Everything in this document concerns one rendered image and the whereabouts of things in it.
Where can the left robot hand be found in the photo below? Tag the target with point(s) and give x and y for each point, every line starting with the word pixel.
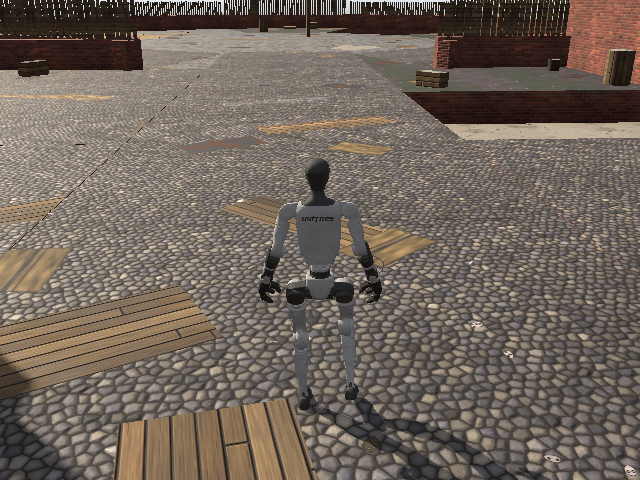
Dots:
pixel 262 288

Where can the left robot upper arm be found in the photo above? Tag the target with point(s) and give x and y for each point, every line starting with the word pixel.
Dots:
pixel 286 212

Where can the right robot upper arm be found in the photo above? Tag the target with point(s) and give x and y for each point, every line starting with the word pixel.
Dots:
pixel 349 210

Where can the humanoid robot head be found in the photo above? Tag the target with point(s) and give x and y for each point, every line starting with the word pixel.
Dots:
pixel 317 174

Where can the right robot thigh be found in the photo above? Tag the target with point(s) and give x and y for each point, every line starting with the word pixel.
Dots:
pixel 344 295

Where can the right robot forearm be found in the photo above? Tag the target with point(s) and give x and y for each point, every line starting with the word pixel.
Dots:
pixel 368 266

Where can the right robot hand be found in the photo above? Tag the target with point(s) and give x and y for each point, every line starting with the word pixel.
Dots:
pixel 376 287

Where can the left robot forearm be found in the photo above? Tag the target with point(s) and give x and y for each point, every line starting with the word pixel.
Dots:
pixel 269 268

